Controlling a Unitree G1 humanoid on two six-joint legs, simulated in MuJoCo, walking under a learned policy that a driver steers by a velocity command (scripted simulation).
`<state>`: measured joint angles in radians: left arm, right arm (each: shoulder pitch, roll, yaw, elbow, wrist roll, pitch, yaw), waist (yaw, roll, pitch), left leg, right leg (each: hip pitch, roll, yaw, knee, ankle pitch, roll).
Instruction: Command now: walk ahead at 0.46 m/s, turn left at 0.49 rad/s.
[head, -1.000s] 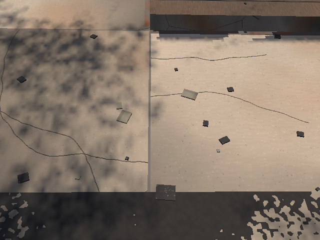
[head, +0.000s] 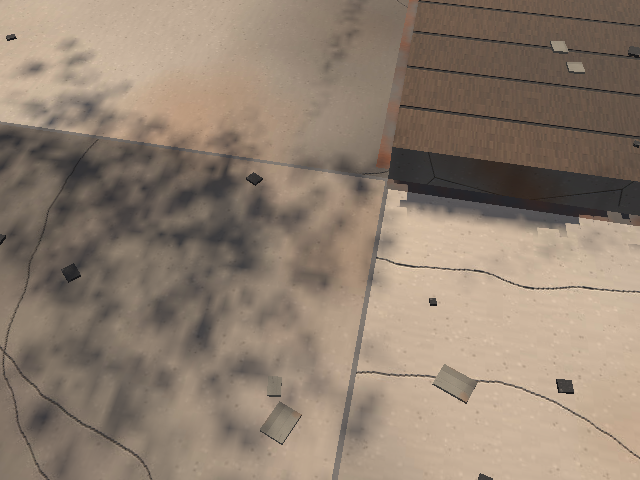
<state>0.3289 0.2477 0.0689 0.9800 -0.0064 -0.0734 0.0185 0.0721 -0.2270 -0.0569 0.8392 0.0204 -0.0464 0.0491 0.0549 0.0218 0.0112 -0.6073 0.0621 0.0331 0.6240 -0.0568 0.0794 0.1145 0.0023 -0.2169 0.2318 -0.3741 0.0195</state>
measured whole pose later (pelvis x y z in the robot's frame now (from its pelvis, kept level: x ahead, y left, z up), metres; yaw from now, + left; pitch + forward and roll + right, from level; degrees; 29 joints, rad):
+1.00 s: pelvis +0.22 +0.04 +0.00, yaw +36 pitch +1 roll -1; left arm 0.13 0.30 0.08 0.74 -0.01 0.01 0.03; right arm 0.18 -0.30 -0.08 0.62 0.02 0.07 0.01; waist 0.01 -0.01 0.05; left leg -0.31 0.02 0.02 0.59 -0.27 0.01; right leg -0.30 -0.11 -0.13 0.52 -0.23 0.04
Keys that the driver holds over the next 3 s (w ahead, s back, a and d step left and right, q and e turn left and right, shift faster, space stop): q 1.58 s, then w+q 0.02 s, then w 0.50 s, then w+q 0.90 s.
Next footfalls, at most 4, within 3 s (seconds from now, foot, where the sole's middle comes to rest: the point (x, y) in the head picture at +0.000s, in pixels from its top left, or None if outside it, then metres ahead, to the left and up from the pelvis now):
0.04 left None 0.20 0.11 -0.76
0.58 right None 0.36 -0.06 -0.76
1.00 left None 0.18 0.16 -0.76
1.50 right None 0.35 0.01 -0.76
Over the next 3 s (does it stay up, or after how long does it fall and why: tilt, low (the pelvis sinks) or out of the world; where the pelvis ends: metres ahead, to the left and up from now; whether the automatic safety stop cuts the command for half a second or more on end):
stays up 0.37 0.59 0.00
